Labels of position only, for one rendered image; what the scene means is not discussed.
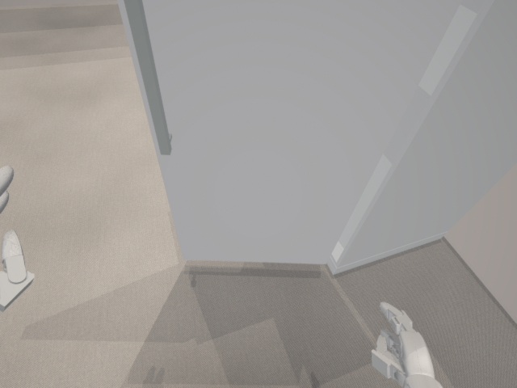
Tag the fridge door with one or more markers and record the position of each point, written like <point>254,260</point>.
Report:
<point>280,111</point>

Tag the robot right hand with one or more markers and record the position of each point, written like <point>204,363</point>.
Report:
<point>409,352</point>

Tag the robot left hand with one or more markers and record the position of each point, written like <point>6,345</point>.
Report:
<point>15,278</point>

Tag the handle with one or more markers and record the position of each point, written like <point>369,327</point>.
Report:
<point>140,35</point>

